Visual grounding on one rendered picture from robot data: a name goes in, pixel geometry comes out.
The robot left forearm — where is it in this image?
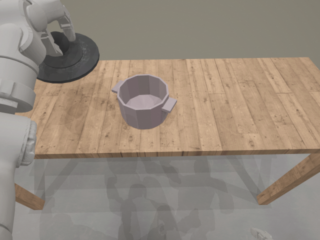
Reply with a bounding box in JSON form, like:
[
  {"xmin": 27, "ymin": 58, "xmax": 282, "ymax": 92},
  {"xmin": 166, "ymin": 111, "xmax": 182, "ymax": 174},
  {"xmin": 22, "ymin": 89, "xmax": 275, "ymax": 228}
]
[{"xmin": 0, "ymin": 0, "xmax": 48, "ymax": 115}]

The table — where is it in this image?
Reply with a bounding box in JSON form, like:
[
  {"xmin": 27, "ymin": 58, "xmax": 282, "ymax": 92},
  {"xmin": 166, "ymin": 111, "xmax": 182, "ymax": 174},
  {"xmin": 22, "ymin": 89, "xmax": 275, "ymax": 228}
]
[{"xmin": 14, "ymin": 57, "xmax": 320, "ymax": 210}]

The knob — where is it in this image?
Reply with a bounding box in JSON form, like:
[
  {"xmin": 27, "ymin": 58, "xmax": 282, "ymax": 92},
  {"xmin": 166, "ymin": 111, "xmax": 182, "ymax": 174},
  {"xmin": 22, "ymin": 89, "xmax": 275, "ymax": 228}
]
[{"xmin": 51, "ymin": 31, "xmax": 70, "ymax": 54}]

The pot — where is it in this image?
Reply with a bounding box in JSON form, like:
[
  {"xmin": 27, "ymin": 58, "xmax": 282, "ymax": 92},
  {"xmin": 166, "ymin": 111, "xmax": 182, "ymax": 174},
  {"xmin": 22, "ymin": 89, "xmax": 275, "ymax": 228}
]
[{"xmin": 111, "ymin": 74, "xmax": 177, "ymax": 130}]

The lid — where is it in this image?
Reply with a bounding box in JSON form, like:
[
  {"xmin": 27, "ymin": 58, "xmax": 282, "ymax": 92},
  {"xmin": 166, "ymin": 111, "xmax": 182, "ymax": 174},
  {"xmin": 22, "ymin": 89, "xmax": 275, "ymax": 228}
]
[{"xmin": 37, "ymin": 32, "xmax": 100, "ymax": 84}]

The robot left upper arm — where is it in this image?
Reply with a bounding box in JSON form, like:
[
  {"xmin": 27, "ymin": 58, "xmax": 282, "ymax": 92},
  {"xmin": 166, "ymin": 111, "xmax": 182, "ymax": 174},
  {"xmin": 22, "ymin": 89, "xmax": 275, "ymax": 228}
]
[{"xmin": 0, "ymin": 112, "xmax": 37, "ymax": 240}]

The right robot hand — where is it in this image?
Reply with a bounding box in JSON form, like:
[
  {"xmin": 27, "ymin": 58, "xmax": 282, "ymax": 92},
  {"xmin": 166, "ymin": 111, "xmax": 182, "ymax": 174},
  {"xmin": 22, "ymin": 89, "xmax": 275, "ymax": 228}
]
[{"xmin": 250, "ymin": 227, "xmax": 273, "ymax": 240}]

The left robot hand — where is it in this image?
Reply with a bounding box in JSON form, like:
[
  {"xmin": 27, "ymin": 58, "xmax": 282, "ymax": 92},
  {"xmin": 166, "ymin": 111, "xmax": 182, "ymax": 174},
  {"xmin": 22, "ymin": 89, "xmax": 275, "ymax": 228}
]
[{"xmin": 33, "ymin": 0, "xmax": 76, "ymax": 57}]

